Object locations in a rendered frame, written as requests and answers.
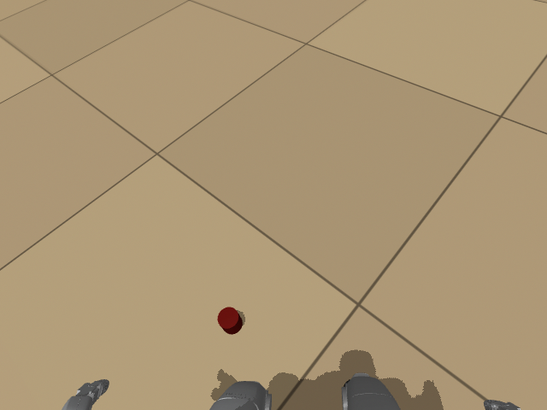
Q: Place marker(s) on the tin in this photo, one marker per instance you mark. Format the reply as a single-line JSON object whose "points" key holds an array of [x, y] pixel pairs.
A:
{"points": [[229, 320]]}

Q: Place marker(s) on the left robot hand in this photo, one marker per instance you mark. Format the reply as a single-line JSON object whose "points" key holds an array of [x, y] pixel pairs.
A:
{"points": [[87, 395]]}

